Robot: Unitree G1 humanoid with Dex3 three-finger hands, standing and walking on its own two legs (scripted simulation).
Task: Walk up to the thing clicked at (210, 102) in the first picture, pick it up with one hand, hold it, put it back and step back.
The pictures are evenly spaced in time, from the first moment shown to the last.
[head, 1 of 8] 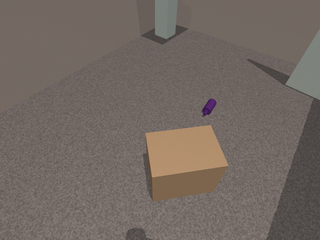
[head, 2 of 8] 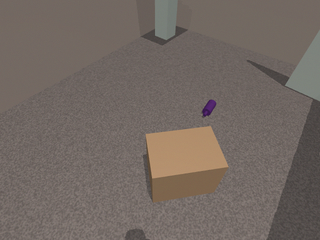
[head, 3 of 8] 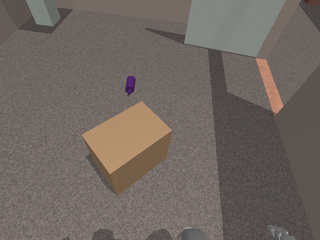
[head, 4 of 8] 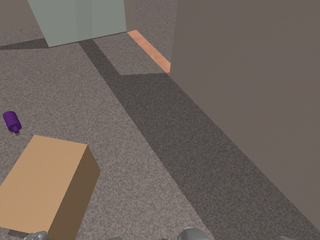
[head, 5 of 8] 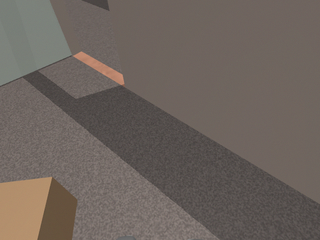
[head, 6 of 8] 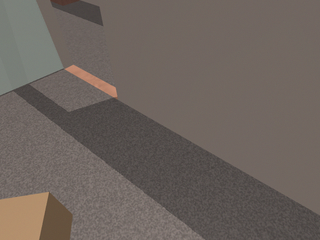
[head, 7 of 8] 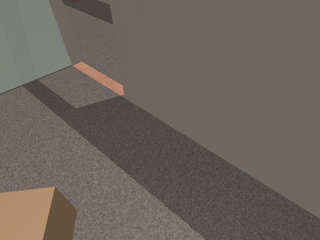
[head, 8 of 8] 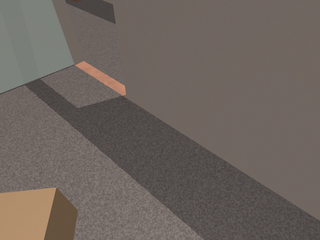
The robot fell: no
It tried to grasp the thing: no
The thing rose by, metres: 0.00
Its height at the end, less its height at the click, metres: +0.00
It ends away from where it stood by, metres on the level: 0.00
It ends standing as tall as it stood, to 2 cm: yes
